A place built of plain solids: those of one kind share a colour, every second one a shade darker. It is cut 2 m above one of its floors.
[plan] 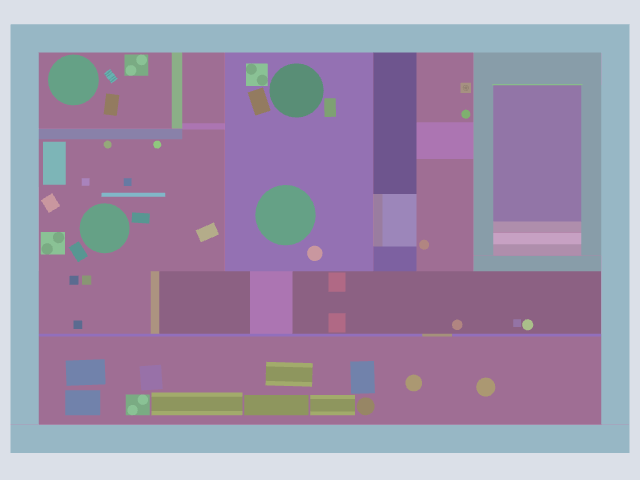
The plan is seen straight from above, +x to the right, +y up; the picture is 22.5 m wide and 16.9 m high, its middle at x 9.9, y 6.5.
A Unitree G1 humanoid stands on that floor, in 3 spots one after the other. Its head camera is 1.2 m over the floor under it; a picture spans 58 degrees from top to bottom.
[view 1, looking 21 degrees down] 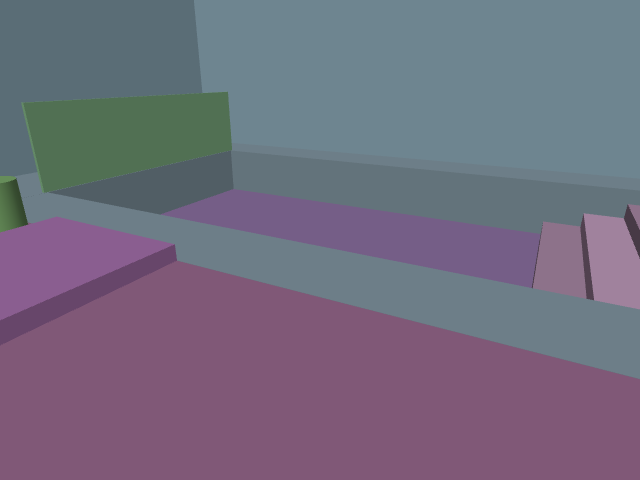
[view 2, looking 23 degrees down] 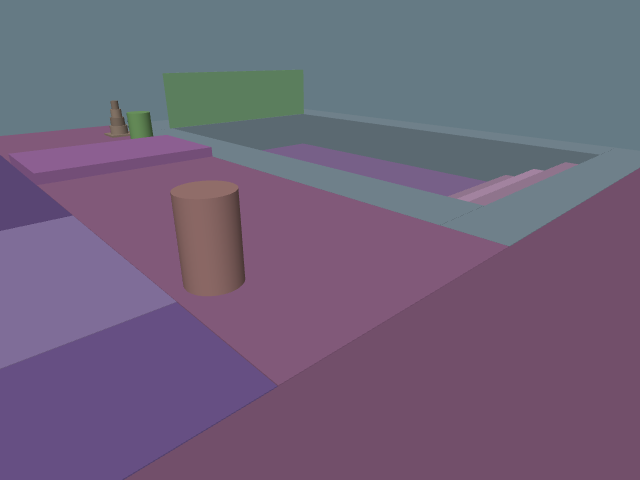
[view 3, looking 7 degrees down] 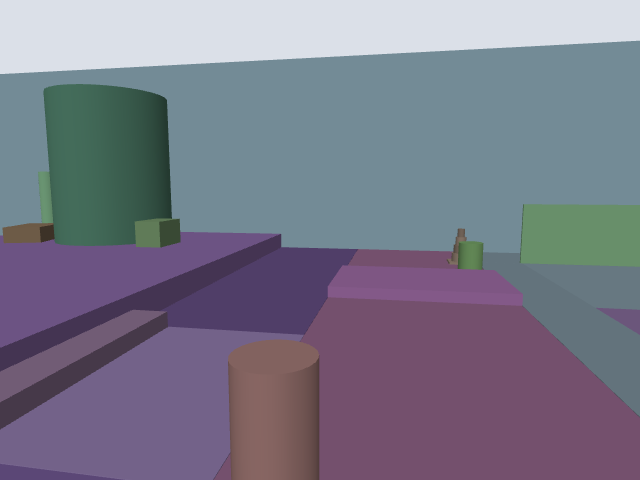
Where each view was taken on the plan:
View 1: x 13.35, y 7.20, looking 28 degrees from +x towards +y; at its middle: floor_pit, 5.19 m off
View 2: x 12.50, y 4.30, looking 47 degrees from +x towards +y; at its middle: floor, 3.07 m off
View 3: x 14.02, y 4.78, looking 100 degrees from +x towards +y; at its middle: wall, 8.51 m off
